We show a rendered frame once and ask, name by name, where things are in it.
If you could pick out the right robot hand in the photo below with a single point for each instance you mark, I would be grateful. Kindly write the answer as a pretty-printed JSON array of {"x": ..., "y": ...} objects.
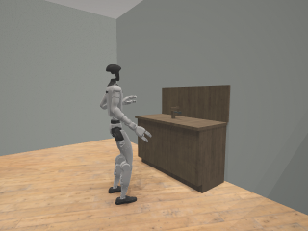
[{"x": 140, "y": 133}]

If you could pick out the robot left thigh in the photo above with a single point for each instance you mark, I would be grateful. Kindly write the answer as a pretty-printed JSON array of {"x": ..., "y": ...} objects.
[{"x": 119, "y": 158}]

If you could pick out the robot head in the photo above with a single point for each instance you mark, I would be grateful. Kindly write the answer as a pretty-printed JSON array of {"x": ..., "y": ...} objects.
[{"x": 114, "y": 69}]

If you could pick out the left robot upper arm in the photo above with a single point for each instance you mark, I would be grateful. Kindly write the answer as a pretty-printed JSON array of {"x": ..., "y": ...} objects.
[{"x": 103, "y": 103}]

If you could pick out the left robot hand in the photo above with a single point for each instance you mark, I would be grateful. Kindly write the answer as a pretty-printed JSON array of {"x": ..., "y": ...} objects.
[{"x": 126, "y": 100}]

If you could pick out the right robot upper arm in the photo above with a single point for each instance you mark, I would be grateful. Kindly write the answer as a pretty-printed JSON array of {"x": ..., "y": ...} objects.
[{"x": 116, "y": 92}]

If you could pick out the counter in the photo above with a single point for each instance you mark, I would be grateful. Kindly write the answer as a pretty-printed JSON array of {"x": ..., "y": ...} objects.
[{"x": 189, "y": 147}]

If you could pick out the right robot forearm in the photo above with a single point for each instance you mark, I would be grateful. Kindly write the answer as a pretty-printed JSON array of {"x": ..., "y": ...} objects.
[{"x": 124, "y": 119}]

